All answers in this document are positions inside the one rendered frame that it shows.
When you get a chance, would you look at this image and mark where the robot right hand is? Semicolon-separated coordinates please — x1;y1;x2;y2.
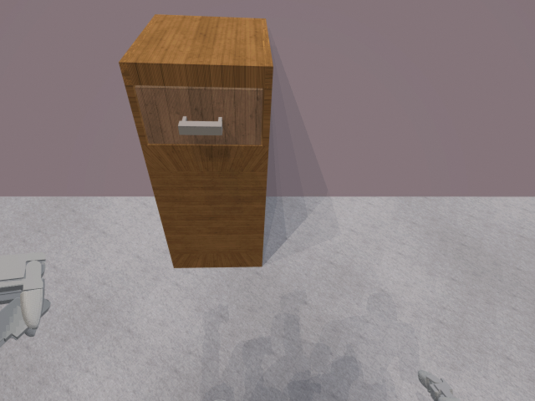
418;370;461;401

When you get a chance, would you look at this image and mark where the handle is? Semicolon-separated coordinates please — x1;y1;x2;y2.
178;116;222;135

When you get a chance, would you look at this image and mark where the robot left hand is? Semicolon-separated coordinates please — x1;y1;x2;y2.
0;252;51;347

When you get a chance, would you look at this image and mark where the cabinet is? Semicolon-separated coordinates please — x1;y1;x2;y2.
119;14;273;268

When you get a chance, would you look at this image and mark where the drawer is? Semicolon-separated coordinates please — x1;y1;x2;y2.
135;85;263;145

